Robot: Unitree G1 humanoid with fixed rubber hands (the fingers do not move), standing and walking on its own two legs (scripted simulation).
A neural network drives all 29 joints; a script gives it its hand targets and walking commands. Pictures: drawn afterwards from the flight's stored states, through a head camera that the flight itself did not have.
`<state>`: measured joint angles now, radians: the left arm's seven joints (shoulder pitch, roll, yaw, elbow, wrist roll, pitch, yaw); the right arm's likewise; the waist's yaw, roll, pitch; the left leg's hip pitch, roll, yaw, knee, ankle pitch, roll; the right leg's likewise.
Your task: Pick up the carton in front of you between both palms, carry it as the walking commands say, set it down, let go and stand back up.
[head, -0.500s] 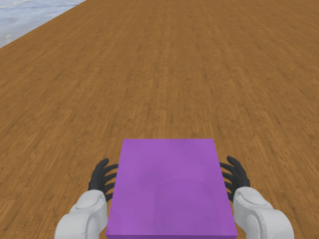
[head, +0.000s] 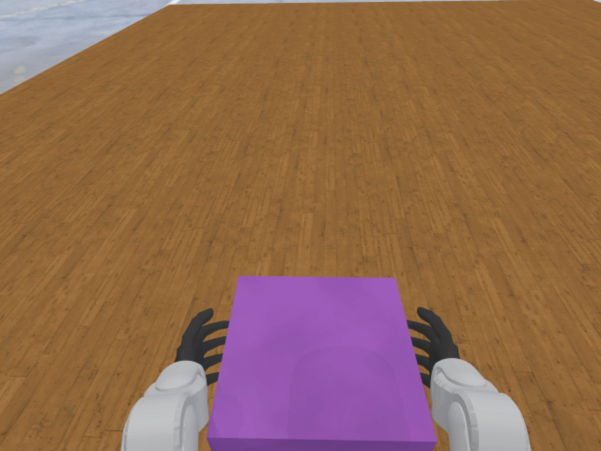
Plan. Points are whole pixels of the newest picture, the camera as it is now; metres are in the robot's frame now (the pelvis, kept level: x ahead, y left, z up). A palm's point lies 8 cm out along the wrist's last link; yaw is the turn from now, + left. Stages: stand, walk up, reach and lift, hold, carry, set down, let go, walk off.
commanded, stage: carry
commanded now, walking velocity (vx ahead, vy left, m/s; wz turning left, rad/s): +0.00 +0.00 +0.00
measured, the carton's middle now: (315, 396) +0.24 +0.00 -0.01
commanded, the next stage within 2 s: none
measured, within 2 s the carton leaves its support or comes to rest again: neither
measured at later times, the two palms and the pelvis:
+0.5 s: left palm (201, 385) +0.24 +0.15 +0.02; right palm (437, 380) +0.24 -0.15 +0.03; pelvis -0.04 +0.00 +0.00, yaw -1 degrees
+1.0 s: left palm (198, 381) +0.24 +0.15 +0.03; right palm (437, 378) +0.24 -0.15 +0.03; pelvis -0.04 +0.00 +0.00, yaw -1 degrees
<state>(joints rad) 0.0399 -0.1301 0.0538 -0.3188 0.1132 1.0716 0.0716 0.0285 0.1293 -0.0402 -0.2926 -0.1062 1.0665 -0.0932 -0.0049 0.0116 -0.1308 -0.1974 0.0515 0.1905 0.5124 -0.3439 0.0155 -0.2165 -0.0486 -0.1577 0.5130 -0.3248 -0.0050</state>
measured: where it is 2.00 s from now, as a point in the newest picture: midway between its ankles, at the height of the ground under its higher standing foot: outside the picture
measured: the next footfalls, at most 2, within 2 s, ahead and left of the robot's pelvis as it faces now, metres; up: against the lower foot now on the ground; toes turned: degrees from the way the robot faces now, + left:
none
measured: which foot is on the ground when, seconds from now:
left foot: down 0.00-1.00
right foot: down 0.00-1.00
